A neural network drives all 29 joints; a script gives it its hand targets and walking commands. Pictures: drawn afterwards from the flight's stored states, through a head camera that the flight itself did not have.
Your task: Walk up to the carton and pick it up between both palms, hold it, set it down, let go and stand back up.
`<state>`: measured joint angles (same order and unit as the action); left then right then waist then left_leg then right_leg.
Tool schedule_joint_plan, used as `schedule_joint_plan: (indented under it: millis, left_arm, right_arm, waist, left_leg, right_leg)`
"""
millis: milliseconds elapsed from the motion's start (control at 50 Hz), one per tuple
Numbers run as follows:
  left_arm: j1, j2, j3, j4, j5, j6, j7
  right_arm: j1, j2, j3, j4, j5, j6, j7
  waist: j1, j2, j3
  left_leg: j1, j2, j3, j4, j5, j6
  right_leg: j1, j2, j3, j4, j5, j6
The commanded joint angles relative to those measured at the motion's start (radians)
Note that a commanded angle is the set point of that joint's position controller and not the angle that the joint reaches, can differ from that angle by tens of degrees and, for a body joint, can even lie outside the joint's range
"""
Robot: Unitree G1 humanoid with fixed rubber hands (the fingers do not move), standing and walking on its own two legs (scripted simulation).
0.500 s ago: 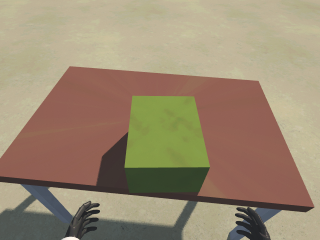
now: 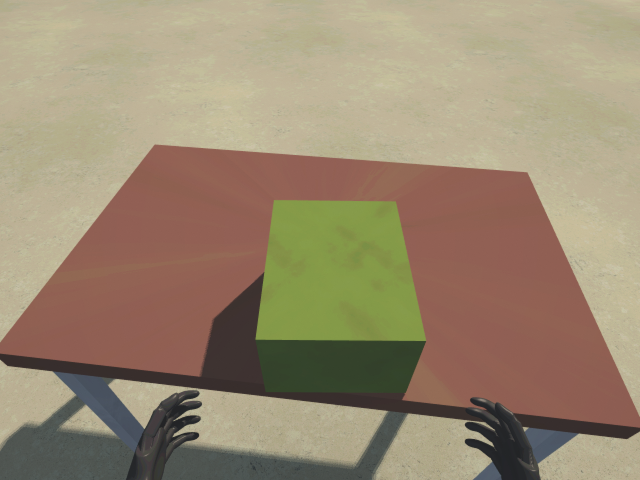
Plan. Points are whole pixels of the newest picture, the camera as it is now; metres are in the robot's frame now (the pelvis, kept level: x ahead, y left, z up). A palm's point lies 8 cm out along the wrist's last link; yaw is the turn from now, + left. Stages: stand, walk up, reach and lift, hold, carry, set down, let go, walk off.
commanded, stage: reach and lift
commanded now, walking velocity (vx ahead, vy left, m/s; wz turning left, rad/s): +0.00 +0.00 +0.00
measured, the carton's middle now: (335, 290) +0.45 +0.02 -0.06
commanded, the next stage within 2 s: none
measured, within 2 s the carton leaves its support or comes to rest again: neither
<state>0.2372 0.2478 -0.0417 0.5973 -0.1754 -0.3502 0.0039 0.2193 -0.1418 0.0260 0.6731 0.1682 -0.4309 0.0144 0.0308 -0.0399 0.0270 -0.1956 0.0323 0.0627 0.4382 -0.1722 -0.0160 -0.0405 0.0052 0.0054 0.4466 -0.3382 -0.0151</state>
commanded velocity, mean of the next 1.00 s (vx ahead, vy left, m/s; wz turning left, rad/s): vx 0.00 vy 0.00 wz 0.00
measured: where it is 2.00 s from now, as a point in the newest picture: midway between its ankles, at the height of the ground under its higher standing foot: outside the picture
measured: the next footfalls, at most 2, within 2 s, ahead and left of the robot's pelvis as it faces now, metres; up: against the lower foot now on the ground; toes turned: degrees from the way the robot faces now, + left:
none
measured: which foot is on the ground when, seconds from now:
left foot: down 0.00-1.00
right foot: down 0.00-1.00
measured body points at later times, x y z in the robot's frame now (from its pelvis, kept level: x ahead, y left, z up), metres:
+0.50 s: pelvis +0.01 +0.00 +0.00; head +0.00 +0.01 +0.45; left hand +0.22 +0.24 -0.03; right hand +0.25 -0.20 -0.02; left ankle +0.04 +0.13 -0.74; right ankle -0.06 -0.11 -0.74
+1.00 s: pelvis +0.01 -0.01 +0.01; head +0.01 +0.00 +0.46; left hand +0.29 +0.22 +0.04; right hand +0.31 -0.20 +0.05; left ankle +0.04 +0.13 -0.74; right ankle -0.06 -0.11 -0.74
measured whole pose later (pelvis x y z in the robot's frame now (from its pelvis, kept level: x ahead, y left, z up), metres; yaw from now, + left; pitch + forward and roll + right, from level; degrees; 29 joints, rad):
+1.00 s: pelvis +0.01 -0.01 +0.01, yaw -1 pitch -1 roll +1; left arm -0.05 0.26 0.06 0.28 -0.19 0.07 -0.03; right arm -0.06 -0.20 0.08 0.33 0.26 -0.08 -0.13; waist 0.05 -0.04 0.02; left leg -0.17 0.05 0.07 0.31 -0.11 -0.03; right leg -0.04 0.02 0.02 0.34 -0.28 -0.03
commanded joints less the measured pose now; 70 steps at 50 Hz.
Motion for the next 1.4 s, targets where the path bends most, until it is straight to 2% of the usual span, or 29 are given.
schedule_joint_plan:
  millis: [0, 40, 140, 200, 240, 260, 280, 320, 360, 420, 500, 620, 720, 760, 800, 820, 880, 940, 960, 1000, 1020, 1060, 1100, 1160, 1200, 1220, 1260, 1340, 1380]
  left_arm:
    - [-0.13, 0.095, 0.041, -0.102, 0.0, -0.087, -0.008]
    - [-0.128, 0.101, 0.041, -0.131, -0.01, -0.106, -0.004]
    - [-0.141, 0.104, 0.058, -0.143, 0.013, -0.138, -0.005]
    - [-0.149, 0.093, 0.054, -0.096, 0.003, -0.144, -0.014]
    - [-0.211, 0.101, 0.035, -0.144, -0.026, -0.135, -0.009]
    - [-0.205, 0.113, 0.05, -0.16, -0.021, -0.127, -0.004]
    - [-0.248, 0.12, 0.032, -0.166, -0.036, -0.119, 0.0]
    - [-0.252, 0.112, 0.043, -0.123, -0.046, -0.096, -0.003]
    - [-0.316, 0.126, 0.036, -0.181, -0.059, -0.071, 0.0]
    - [-0.313, 0.147, 0.049, -0.258, -0.053, -0.039, 0.007]
    - [-0.266, 0.102, 0.05, -0.275, -0.047, 0.034, -0.008]
    - [-0.318, 0.108, 0.098, -0.344, -0.013, 0.18, -0.034]
    - [-0.379, 0.099, 0.129, -0.424, -0.006, 0.26, -0.04]
    - [-0.424, 0.111, 0.134, -0.463, -0.01, 0.289, -0.042]
    - [-0.471, 0.123, 0.148, -0.502, -0.005, 0.315, -0.038]
    - [-0.468, 0.132, 0.157, -0.522, -0.005, 0.323, -0.032]
    - [-0.534, 0.146, 0.156, -0.522, -0.027, 0.362, -0.034]
    - [-0.586, 0.153, 0.179, -0.499, -0.011, 0.403, -0.035]
    - [-0.606, 0.16, 0.189, -0.476, -0.004, 0.421, -0.037]
    - [-0.668, 0.156, 0.186, -0.482, -0.014, 0.45, -0.041]
    - [-0.696, 0.157, 0.183, -0.471, -0.018, 0.463, -0.043]
    - [-0.704, 0.15, 0.195, -0.437, -0.006, 0.497, -0.048]
    - [-0.723, 0.157, 0.209, -0.494, 0.011, 0.516, -0.048]
    - [-0.782, 0.142, 0.21, -0.474, 0.012, 0.546, -0.056]
    - [-0.806, 0.166, 0.215, -0.482, 0.01, 0.555, -0.048]
    - [-0.84, 0.164, 0.211, -0.457, -0.009, 0.564, -0.047]
    - [-0.894, 0.192, 0.225, -0.424, -0.011, 0.575, -0.037]
    - [-0.974, 0.201, 0.212, -0.509, -0.031, 0.573, -0.013]
    - [-0.996, 0.197, 0.211, -0.47, -0.024, 0.585, -0.006]
  right_arm:
    - [-0.127, -0.097, -0.004, -0.098, 0.04, -0.085, -0.002]
    - [-0.144, -0.106, 0.002, -0.135, 0.041, -0.108, -0.003]
    - [-0.157, -0.11, 0.0, -0.088, 0.059, -0.146, -0.01]
    - [-0.185, -0.105, 0.029, -0.084, 0.062, -0.157, -0.016]
    - [-0.252, -0.122, 0.0, -0.127, 0.062, -0.152, -0.021]
    - [-0.235, -0.116, -0.001, -0.132, 0.067, -0.148, -0.02]
    - [-0.27, -0.124, 0.006, -0.133, 0.067, -0.135, -0.017]
    - [-0.29, -0.117, 0.008, -0.121, 0.067, -0.099, -0.027]
    - [-0.328, -0.113, 0.013, -0.15, 0.085, -0.065, -0.036]
    - [-0.332, -0.139, 0.019, -0.192, 0.109, -0.033, -0.038]
    - [-0.321, -0.171, 0.034, -0.216, 0.112, 0.009, -0.057]
    - [-0.351, -0.162, 0.044, -0.287, 0.121, 0.113, -0.089]
    - [-0.403, -0.165, 0.024, -0.41, 0.077, 0.181, -0.112]
    - [-0.429, -0.164, 0.02, -0.435, 0.085, 0.212, -0.121]
    - [-0.463, -0.155, 0.009, -0.485, 0.075, 0.24, -0.127]
    - [-0.462, -0.15, 0.026, -0.504, 0.084, 0.25, -0.131]
    - [-0.534, -0.143, 0.009, -0.557, 0.09, 0.292, -0.139]
    - [-0.561, -0.155, 0.012, -0.514, 0.089, 0.335, -0.148]
    - [-0.573, -0.145, 0.011, -0.485, 0.098, 0.355, -0.151]
    - [-0.612, -0.144, 0.007, -0.453, 0.105, 0.388, -0.159]
    - [-0.654, -0.144, 0.009, -0.443, 0.115, 0.402, -0.159]
    - [-0.691, -0.163, 0.008, -0.417, 0.107, 0.424, -0.167]
    - [-0.703, -0.182, 0.013, -0.423, 0.11, 0.426, -0.174]
    - [-0.777, -0.193, 0.013, -0.41, 0.128, 0.429, -0.18]
    - [-0.815, -0.214, -0.003, -0.413, 0.124, 0.43, -0.183]
    - [-0.873, -0.225, -0.004, -0.438, 0.126, 0.435, -0.183]
    - [-0.926, -0.226, -0.011, -0.43, 0.125, 0.457, -0.178]
    - [-0.979, -0.262, -0.022, -0.466, 0.136, 0.467, -0.168]
    - [-1.02, -0.275, -0.03, -0.424, 0.154, 0.48, -0.164]
  waist:
    - [0.007, 0.059, -0.042]
    - [0.005, 0.042, -0.065]
    - [0.005, 0.049, -0.094]
    - [0.001, 0.028, -0.093]
    - [-0.01, 0.053, -0.106]
    - [0.005, 0.065, -0.09]
    - [-0.002, 0.051, -0.089]
    - [-0.001, 0.025, -0.07]
    - [-0.012, 0.046, -0.114]
    - [0.011, 0.071, -0.19]
    - [0.001, 0.076, -0.219]
    - [0.009, 0.034, -0.172]
    - [0.012, 0.002, -0.181]
    - [0.014, 0.037, -0.207]
    - [0.012, 0.012, -0.243]
    - [0.032, 0.026, -0.265]
    - [0.032, 0.024, -0.267]
    - [0.026, 0.06, -0.284]
    - [0.034, 0.041, -0.266]
    - [0.013, 0.062, -0.266]
    - [0.012, 0.03, -0.262]
    - [0.002, 0.016, -0.24]
    - [-0.004, 0.052, -0.319]
    - [-0.01, 0.073, -0.346]
    - [0.006, 0.079, -0.347]
    - [0.004, 0.04, -0.371]
    - [0.012, 0.016, -0.384]
    - [0.006, 0.034, -0.533]
    - [0.015, 0.069, -0.546]
  left_leg:
    - [0.252, -0.025, -0.032, 0.018, 0.172, -0.018]
    - [0.255, -0.021, -0.034, 0.021, 0.191, -0.019]
    - [0.272, -0.026, -0.035, 0.04, 0.243, -0.021]
    - [0.248, -0.028, -0.036, 0.049, 0.246, -0.014]
    - [0.226, -0.025, -0.031, 0.043, 0.196, -0.021]
    - [0.22, -0.027, -0.028, 0.035, 0.162, -0.019]
    - [0.211, -0.028, -0.031, 0.033, 0.14, -0.022]
    - [0.206, -0.029, -0.029, 0.024, 0.112, -0.008]
    - [0.225, -0.028, -0.031, 0.017, 0.113, -0.007]
    - [0.284, -0.024, -0.042, 0.03, 0.229, -0.02]
    - [0.372, -0.023, -0.048, 0.02, 0.389, -0.032]
    - [0.394, -0.029, -0.036, -0.031, 0.372, -0.019]
    - [0.393, -0.031, -0.03, -0.055, 0.377, -0.005]
    - [0.391, -0.032, -0.025, -0.053, 0.372, -0.008]
    - [0.391, -0.032, -0.018, -0.062, 0.329, 0.006]
    - [0.389, -0.029, -0.023, -0.063, 0.345, 0.007]
    - [0.371, -0.03, -0.013, -0.07, 0.317, 0.017]
    - [0.357, -0.031, -0.01, -0.072, 0.313, 0.013]
    - [0.356, -0.029, -0.014, -0.074, 0.309, 0.018]
    - [0.354, -0.024, -0.014, -0.086, 0.281, 0.018]
    - [0.367, -0.022, -0.019, -0.086, 0.282, 0.02]
    - [0.372, -0.025, -0.021, -0.081, 0.313, 0.02]
    - [0.393, -0.031, -0.014, -0.063, 0.383, 0.01]
    - [0.425, -0.022, -0.023, -0.05, 0.426, -0.003]
    - [0.407, -0.025, -0.013, -0.056, 0.397, -0.001]
    - [0.396, -0.019, -0.02, -0.062, 0.379, 0.008]
    - [0.36, -0.022, -0.016, -0.059, 0.318, 0.02]
    - [0.43, -0.015, -0.022, -0.04, 0.385, 0.012]
    - [0.448, -0.004, -0.029, -0.031, 0.424, 0.002]
  right_leg:
    - [-0.334, -0.011, 0.033, -0.132, 0.09, 0.001]
    - [-0.319, -0.006, 0.023, -0.123, 0.11, -0.001]
    - [-0.297, -0.002, 0.024, -0.1, 0.172, 0.005]
    - [-0.295, -0.007, 0.032, -0.098, 0.192, 0.008]
    - [-0.314, -0.006, 0.025, -0.099, 0.148, 0.005]
    - [-0.303, -0.006, 0.035, -0.104, 0.108, 0.001]
    - [-0.324, 0.0, 0.025, -0.103, 0.085, -0.005]
    - [-0.34, -0.013, 0.036, -0.11, 0.095, 0.001]
    - [-0.345, -0.016, 0.033, -0.106, 0.099, 0.002]
    - [-0.318, 0.0, 0.027, -0.11, 0.163, -0.003]
    - [-0.283, 0.014, 0.015, -0.126, 0.311, 0.004]
    - [-0.252, 0.013, 0.022, -0.178, 0.329, 0.026]
    - [-0.255, 0.008, 0.018, -0.192, 0.377, 0.041]
    - [-0.242, 0.006, 0.019, -0.188, 0.373, 0.039]
    - [-0.236, 0.0, 0.023, -0.194, 0.357, 0.048]
    - [-0.225, -0.005, 0.032, -0.187, 0.38, 0.049]
    - [-0.25, -0.003, 0.028, -0.196, 0.352, 0.055]
    - [-0.245, -0.012, 0.031, -0.192, 0.358, 0.052]
    - [-0.252, -0.01, 0.034, -0.191, 0.352, 0.056]
    - [-0.266, -0.019, 0.031, -0.194, 0.336, 0.054]
    - [-0.272, -0.016, 0.031, -0.2, 0.342, 0.057]
    - [-0.271, -0.01, 0.029, -0.198, 0.386, 0.065]
    - [-0.228, -0.001, 0.022, -0.183, 0.446, 0.067]
    - [-0.219, 0.013, 0.011, -0.178, 0.493, 0.066]
    - [-0.229, 0.019, 0.007, -0.185, 0.437, 0.067]
    - [-0.238, 0.021, -0.002, -0.181, 0.428, 0.07]
    - [-0.261, 0.019, 0.004, -0.182, 0.363, 0.067]
    - [-0.252, 0.032, -0.013, -0.163, 0.408, 0.065]
    - [-0.275, 0.032, -0.007, -0.17, 0.41, 0.061]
